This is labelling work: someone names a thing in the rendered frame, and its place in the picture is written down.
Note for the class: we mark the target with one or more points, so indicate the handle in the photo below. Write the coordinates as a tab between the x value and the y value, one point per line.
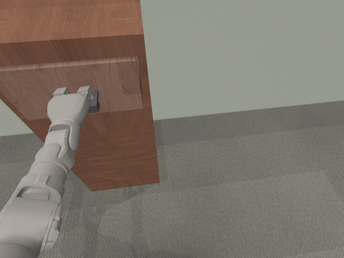
94	104

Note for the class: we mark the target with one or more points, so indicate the robot left upper arm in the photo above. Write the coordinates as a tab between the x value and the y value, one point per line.
29	227

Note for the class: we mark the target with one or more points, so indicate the left robot hand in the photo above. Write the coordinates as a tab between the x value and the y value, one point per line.
70	107

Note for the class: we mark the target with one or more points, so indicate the left robot forearm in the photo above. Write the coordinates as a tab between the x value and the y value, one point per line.
51	166

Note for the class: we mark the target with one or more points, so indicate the cabinet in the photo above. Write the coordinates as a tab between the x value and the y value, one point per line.
115	149

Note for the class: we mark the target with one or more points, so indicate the drawer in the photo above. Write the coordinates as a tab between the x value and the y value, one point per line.
30	87

